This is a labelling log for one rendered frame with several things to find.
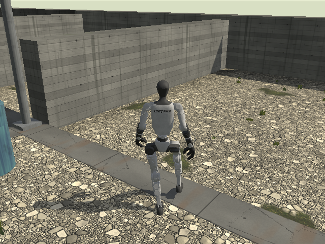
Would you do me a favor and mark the robot left forearm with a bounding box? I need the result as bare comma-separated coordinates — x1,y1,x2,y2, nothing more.
136,123,144,140

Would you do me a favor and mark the robot right upper arm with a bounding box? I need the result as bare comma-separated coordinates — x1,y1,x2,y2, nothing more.
173,103,187,132

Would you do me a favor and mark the robot left hand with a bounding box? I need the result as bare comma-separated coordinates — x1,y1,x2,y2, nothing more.
135,138,147,147

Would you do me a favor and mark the left robot foot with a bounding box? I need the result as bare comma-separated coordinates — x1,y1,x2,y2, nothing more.
156,201,164,215

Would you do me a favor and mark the robot right hand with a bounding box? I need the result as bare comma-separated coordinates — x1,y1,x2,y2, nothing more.
183,146,195,160

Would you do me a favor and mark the robot right forearm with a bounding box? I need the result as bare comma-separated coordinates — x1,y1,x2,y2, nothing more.
182,124,193,148

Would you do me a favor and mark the right robot shin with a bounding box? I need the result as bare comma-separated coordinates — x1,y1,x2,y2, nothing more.
174,155,182,186

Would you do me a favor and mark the robot left upper arm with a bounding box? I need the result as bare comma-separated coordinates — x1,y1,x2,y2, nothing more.
138,102,152,130

